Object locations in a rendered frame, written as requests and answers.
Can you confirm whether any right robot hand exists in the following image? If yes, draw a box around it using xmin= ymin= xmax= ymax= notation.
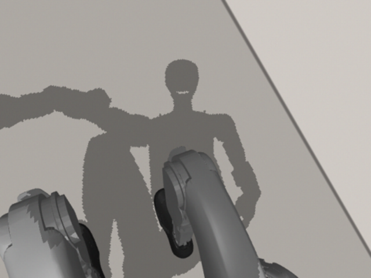
xmin=259 ymin=258 xmax=298 ymax=278

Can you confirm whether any left robot foot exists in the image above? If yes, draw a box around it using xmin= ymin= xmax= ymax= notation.
xmin=79 ymin=223 xmax=105 ymax=278

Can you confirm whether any right robot foot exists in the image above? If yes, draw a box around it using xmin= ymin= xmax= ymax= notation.
xmin=154 ymin=188 xmax=194 ymax=258

